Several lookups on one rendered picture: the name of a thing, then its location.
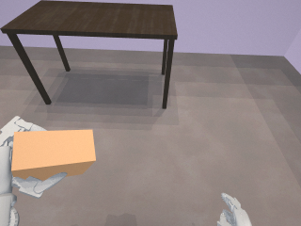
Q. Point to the robot right hand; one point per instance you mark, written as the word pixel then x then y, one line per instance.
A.
pixel 238 217

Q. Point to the robot left forearm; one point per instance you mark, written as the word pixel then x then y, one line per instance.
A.
pixel 8 214

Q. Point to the table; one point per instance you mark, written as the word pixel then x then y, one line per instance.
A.
pixel 94 19

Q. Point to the robot left hand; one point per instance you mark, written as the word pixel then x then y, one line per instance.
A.
pixel 30 186

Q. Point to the sponge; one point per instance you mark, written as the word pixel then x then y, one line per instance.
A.
pixel 43 154

